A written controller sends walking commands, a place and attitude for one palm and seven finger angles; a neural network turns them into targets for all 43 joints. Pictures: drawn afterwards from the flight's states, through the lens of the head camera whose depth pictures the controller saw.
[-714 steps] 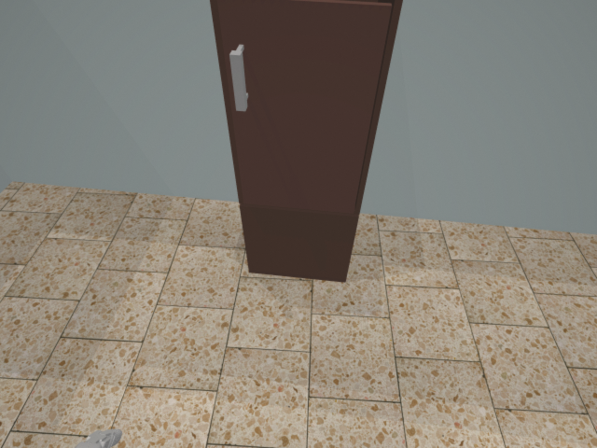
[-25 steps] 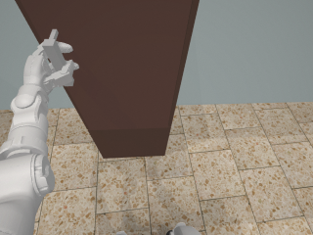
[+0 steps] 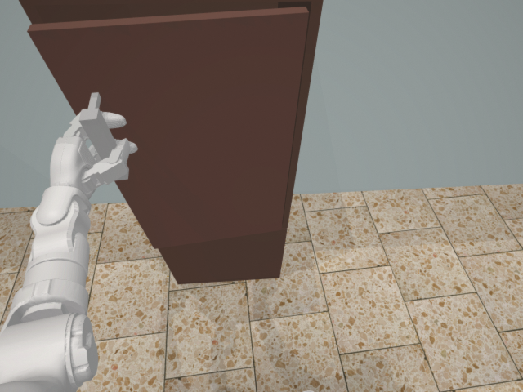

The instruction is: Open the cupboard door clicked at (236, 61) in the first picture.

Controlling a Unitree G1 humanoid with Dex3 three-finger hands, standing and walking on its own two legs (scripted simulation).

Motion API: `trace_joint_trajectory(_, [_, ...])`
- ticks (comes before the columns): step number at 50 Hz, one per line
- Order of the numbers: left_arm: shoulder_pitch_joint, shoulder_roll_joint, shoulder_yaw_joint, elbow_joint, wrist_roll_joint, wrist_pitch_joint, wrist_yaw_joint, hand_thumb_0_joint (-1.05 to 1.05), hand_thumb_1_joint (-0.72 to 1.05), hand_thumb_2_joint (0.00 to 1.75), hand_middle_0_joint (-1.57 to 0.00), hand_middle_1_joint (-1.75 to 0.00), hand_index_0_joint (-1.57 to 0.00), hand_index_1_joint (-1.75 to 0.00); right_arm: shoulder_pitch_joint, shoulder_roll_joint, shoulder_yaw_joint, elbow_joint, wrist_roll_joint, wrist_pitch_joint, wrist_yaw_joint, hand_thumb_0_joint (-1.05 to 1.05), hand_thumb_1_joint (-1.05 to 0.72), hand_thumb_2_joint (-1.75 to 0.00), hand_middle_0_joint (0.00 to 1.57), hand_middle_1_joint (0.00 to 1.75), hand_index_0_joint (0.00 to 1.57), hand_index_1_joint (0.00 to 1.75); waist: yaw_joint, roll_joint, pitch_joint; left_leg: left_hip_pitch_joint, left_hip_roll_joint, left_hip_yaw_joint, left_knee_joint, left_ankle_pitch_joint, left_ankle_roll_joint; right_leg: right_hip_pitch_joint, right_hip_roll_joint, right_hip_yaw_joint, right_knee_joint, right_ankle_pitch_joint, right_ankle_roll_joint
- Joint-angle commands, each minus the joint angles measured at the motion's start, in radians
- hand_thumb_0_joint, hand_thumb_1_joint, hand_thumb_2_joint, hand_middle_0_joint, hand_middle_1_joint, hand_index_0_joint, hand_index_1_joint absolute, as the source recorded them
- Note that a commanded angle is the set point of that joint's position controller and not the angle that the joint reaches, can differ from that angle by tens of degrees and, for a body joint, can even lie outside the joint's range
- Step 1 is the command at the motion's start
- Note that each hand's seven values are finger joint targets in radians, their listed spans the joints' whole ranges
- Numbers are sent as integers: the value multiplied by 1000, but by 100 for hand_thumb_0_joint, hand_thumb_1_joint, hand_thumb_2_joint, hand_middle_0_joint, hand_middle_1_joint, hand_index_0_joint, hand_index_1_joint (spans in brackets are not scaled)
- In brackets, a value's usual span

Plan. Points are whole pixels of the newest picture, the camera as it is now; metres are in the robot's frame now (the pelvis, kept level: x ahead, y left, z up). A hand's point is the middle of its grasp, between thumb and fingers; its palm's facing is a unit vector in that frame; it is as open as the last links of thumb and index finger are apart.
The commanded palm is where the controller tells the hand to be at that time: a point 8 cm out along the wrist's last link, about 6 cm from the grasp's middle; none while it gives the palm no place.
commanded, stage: pull the door open along its arc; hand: left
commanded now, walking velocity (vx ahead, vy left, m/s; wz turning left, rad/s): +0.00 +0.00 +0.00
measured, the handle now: (108, 138) +0.49 +0.23 +0.11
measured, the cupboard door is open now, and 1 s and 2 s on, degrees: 6 47 47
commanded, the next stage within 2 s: open thumb and fingers to let go in 0.68 s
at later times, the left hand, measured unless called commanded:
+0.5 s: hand (170, 236) +0.30 +0.11 +0.12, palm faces +0.43 -0.90 +0.05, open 6.2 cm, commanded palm +0.23 +0.14 +0.11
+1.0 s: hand (203, 261) +0.27 +0.06 +0.12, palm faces +0.43 -0.90 -0.01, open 7.0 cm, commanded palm +0.22 +0.09 +0.11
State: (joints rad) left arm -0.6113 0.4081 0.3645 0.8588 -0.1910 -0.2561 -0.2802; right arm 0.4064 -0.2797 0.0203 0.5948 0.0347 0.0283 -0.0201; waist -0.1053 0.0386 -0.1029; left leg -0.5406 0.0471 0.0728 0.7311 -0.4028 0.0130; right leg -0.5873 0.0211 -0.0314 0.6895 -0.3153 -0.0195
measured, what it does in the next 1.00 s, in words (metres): stands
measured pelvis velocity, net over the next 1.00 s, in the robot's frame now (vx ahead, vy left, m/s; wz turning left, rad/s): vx -0.01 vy -0.04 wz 0.10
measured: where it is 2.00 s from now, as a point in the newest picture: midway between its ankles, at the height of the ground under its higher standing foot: outside the picture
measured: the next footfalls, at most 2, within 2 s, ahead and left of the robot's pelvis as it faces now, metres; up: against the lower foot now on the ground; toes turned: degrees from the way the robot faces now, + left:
none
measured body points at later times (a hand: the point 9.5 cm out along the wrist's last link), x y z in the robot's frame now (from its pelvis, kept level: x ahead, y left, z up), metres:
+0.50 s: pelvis +0.01 -0.01 +0.01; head +0.02 -0.03 +0.46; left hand +0.27 +0.15 +0.12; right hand +0.22 -0.20 -0.07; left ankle -0.03 +0.11 -0.71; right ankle +0.01 -0.11 -0.71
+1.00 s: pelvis -0.01 -0.04 +0.01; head -0.01 -0.07 +0.46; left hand +0.24 +0.11 +0.12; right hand +0.20 -0.23 -0.09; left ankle -0.03 +0.11 -0.71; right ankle +0.01 -0.11 -0.71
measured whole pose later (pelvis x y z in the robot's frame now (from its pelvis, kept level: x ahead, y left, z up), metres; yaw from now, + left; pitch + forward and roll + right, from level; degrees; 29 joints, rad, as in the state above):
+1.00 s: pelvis -0.01 -0.04 +0.01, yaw +6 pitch +0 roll +0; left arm 0.14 -0.08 -0.24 -0.16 0.04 0.08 0.52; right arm 0.14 -0.19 0.02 0.60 -0.04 0.08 -0.02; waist 0.02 0.06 -0.03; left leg -0.27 0.03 -0.02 0.63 -0.35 -0.03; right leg -0.30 0.01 -0.13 0.63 -0.33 -0.07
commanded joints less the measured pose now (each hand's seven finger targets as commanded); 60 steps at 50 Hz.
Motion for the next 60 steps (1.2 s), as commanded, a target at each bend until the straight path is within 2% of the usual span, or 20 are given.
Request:
trace_joint_trajectory(1, [-101, 205, 25, -409, -49, -56, -20, 0, 90, 90, -40, -135, -40, -135, -28, -133, -57, -160, 8, -46, -6, 0, -90, -90, 20, 30, 20, 30, 97, 28, -390, 158, -30, -40, -83, 516, 24, 377, 1, 14, -29, 526, -10])
trace_joint_trajectory(5, [88, 123, -2, -578, -70, -19, 2, 0, 90, 90, -40, -135, -40, -135, -87, -115, -53, -184, 12, -66, 1, 0, -90, -90, 20, 30, 20, 30, 112, 0, -320, 178, -30, -35, -110, 518, 18, 388, -4, 3, -44, 546, -4])
trace_joint_trajectory(6, [114, 107, 67, -639, -104, -2, 87, 0, 90, 90, -40, -135, -40, -135, -115, -97, -54, -191, 14, -73, 3, 0, -90, -90, 20, 30, 20, 30, 156, -24, -306, 165, -36, -37, -113, 513, 14, 391, 0, -8, -57, 519, -3])
trace_joint_trajectory(8, [146, -37, 0, -708, -101, 36, 213, 0, 90, 90, -40, -135, -40, -135, -158, -79, -51, -183, 14, -93, 13, 0, -90, -90, 20, 30, 20, 30, 141, -33, -230, 169, -38, -34, -137, 433, 0, 348, -1, -24, -83, 443, 2])
trace_joint_trajectory(10, [215, -108, -47, -800, -59, 65, 325, 0, 90, 90, -40, -135, -40, -135, -185, -69, -53, -177, 5, -105, 23, 0, -90, -90, 20, 30, 20, 30, 145, -20, -217, 185, -38, -37, -147, 420, -7, 345, -4, -31, -85, 408, 1])
trace_joint_trajectory(11, [259, -131, -73, -833, -38, 73, 372, 0, 90, 90, -40, -135, -40, -135, -193, -67, -53, -176, 0, -105, 26, 0, -90, -90, 20, 30, 20, 30, 144, -81, -206, 187, -35, -42, -149, 416, -4, 355, -4, -34, -93, 395, 3])
trace_joint_trajectory(15, [319, -282, -226, -1018, 63, 133, 542, 0, 90, 90, -40, -135, -40, -135, -240, -40, -50, -173, -25, -88, 35, 0, -90, -90, 20, 30, 20, 30, 138, -39, -231, 240, -36, -36, -146, 447, -8, 375, -20, -29, -90, 423, 3])
trace_joint_trajectory(16, [342, -307, -261, -1044, 91, 152, 585, 0, 90, 90, -40, -135, -40, -135, -248, -37, -49, -173, -34, -80, 34, 0, -90, -90, 20, 30, 20, 30, 132, -75, -220, 242, -33, -44, -145, 434, -6, 381, -21, -30, -96, 407, 3])
trace_joint_trajectory(17, [371, -343, -297, -1088, 115, 175, 624, 0, 90, 90, -40, -135, -40, -135, -271, -29, -47, -180, -38, -70, 35, 0, -90, -90, 20, 30, 20, 30, 136, -41, -216, 252, -33, -41, -150, 416, -6, 377, -26, -26, -100, 388, 2])
trace_joint_trajectory(19, [421, -402, -352, -1157, 157, 219, 707, 0, 90, 90, -40, -135, -40, -135, -297, -17, -42, -189, -51, -53, 32, 0, -90, -90, 20, 30, 20, 30, 142, -52, -215, 258, -36, -46, -152, 408, -7, 399, -31, -26, -106, 381, -1])
trace_joint_trajectory(21, [473, -471, -459, -1211, 205, 254, 743, 0, 90, 90, -40, -135, -40, -135, -309, -12, -42, -191, -62, -34, 28, 0, -90, -90, 20, 30, 20, 30, 118, -81, -204, 276, -32, -54, -147, 400, -6, 400, -35, -27, -115, 376, -2])
trace_joint_trajectory(28, [744, -563, -651, -1397, 287, 287, 759, 0, 90, 90, -40, -135, -40, -135, -356, 21, -34, -225, -73, 12, 34, 0, -90, -90, 20, 30, 20, 30, 127, -102, -167, 305, -32, -64, -130, 446, 1, 446, -47, -15, -112, 504, -9])
trace_joint_trajectory(32, [933, -609, -704, -1468, 252, 293, 760, 0, 90, 90, -40, -135, -40, -135, -392, 36, -25, -235, -65, 18, 52, 0, -90, -90, 20, 30, 20, 30, 144, -75, -122, 295, -35, -67, -114, 422, -2, 450, -52, -18, -120, 520, -9])
trace_joint_trajectory(38, [717, -571, -639, -1373, 252, 302, 822, 0, 90, 90, -40, -135, -40, -135, -433, 33, -15, -196, -74, 21, 36, 0, -90, -90, 20, 30, 20, 30, 128, -95, -44, 266, -54, -77, -96, 306, -3, 369, -55, 5, -163, 346, -7])
trace_joint_trajectory(39, [612, -544, -610, -1337, 258, 297, 839, 0, 90, 90, -40, -135, -40, -135, -433, 30, -12, -184, -78, 19, 27, 0, -90, -90, 20, 30, 20, 30, 115, -108, -34, 260, -60, -81, -93, 285, -1, 351, -60, 14, -175, 308, -3])
trace_joint_trajectory(42, [612, -551, -602, -1282, 256, 290, 844, 0, 69, 81, -38, -133, -38, -133, -433, 34, -15, -180, -79, 11, 14, 0, -90, -90, 20, 30, 20, 30, 134, -145, -73, 264, -69, -80, -99, 254, 2, 371, -75, 42, -207, 256, 9])
trace_joint_trajectory(45, [583, -547, -599, -1269, 247, 269, 823, 0, 48, 72, -37, -130, -37, -130, -418, 37, -15, -175, -79, 7, 0, 0, -90, -90, 20, 30, 20, 30, 131, -162, -108, 270, -72, -79, -109, 265, 3, 416, -87, 65, -218, 308, 18])
trace_joint_trajectory(50, [527, -564, -632, -1245, 267, 241, 796, 0, 13, 57, -35, -127, -35, -127, -399, 33, -20, -170, -79, -2, -4, 0, -90, -90, 20, 30, 20, 30, 119, -113, -125, 294, -64, -79, -132, 273, 6, 406, -81, 45, -204, 296, 10])
trace_joint_trajectory(53, [494, -571, -642, -1205, 271, 237, 788, 0, -8, 48, -33, -124, -33, -124, -403, 31, -18, -167, -75, -6, -6, 0, -90, -90, 20, 30, 20, 30, 111, -126, -84, 288, -65, -82, -138, 239, 8, 379, -81, 46, -230, 208, 8])
trace_joint_trajectory(60, [427, -570, -616, -1138, 257, 239, 800, 0, -50, 30, -30, -120, -30, -120, -432, 35, -14, -165, -72, -12, -13, 0, -90, -90, 20, 30, 20, 30, 124, -136, -39, 297, -66, -81, -162, 179, 9, 353, -80, 54, -292, 26, -1])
